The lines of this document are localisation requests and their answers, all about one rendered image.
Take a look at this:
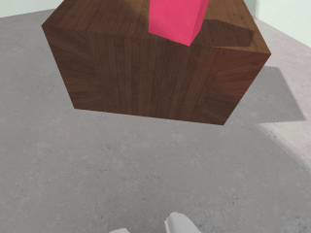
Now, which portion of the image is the carton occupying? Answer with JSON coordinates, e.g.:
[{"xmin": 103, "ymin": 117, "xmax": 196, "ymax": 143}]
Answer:
[{"xmin": 148, "ymin": 0, "xmax": 209, "ymax": 46}]

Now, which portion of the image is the robot right thigh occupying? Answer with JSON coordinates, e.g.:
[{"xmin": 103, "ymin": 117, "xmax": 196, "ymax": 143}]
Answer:
[{"xmin": 164, "ymin": 214, "xmax": 201, "ymax": 233}]

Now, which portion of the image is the pedestal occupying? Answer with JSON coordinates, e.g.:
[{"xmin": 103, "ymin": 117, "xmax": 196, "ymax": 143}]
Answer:
[{"xmin": 41, "ymin": 0, "xmax": 271, "ymax": 125}]

